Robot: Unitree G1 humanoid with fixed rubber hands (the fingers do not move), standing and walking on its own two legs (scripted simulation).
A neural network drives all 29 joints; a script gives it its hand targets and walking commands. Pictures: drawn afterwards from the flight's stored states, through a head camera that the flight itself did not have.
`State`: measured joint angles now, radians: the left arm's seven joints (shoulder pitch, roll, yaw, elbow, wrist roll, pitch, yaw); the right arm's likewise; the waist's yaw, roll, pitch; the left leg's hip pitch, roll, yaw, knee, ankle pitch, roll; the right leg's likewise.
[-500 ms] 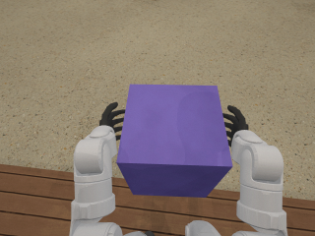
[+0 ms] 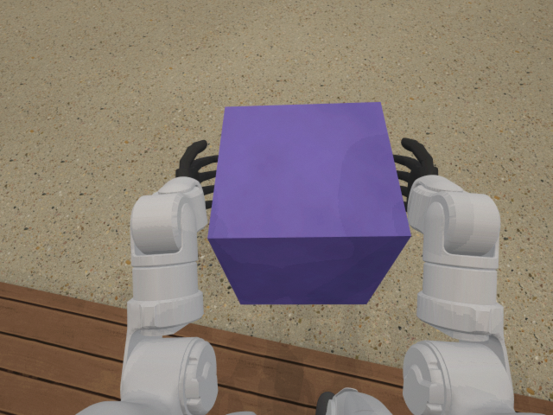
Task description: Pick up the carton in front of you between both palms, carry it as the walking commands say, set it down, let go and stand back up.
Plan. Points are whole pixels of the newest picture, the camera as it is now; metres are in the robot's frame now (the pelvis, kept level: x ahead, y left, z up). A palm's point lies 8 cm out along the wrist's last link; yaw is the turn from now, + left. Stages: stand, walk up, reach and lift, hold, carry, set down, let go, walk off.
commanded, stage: carry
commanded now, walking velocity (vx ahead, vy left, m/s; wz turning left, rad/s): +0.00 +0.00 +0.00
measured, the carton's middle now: (302, 215) +0.38 +0.00 +0.02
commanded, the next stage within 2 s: none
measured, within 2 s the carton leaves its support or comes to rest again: neither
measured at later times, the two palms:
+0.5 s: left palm (165, 166) +0.40 +0.19 +0.11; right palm (395, 166) +0.40 -0.11 +0.12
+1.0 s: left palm (169, 171) +0.38 +0.18 +0.12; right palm (412, 177) +0.38 -0.12 +0.12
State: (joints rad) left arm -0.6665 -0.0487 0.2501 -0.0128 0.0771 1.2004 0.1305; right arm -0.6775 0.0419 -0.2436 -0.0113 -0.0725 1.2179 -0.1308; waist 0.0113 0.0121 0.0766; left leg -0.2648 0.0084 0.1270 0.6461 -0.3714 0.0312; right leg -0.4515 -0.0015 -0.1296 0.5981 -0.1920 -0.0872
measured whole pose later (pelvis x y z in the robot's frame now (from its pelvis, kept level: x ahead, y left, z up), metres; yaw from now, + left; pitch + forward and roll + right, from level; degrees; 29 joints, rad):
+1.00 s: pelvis +0.03 +0.03 +0.00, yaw -1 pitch +2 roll +0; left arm -0.64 -0.01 0.20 0.18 0.07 1.22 0.13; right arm -0.64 0.01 -0.19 0.18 -0.06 1.22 -0.12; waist 0.00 0.00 -0.08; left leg -0.30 -0.01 0.09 0.56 -0.30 0.05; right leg -0.31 -0.02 -0.07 0.56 -0.29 0.00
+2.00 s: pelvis +0.01 +0.01 +0.00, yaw -1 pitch +2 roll +0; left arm -0.65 0.00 0.20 0.21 0.07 1.22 0.12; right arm -0.65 0.01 -0.19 0.20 -0.07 1.23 -0.12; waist 0.00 0.00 -0.09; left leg -0.33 0.02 0.09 0.53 -0.24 0.02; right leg -0.33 -0.01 -0.08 0.53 -0.23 -0.03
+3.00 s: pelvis +0.00 +0.01 +0.00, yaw -1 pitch +2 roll +0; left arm -0.65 0.00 0.20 0.21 0.07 1.22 0.12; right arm -0.65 0.01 -0.19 0.20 -0.07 1.23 -0.12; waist 0.00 0.00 -0.09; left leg -0.34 0.03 0.09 0.53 -0.23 0.01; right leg -0.34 0.00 -0.10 0.53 -0.22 -0.04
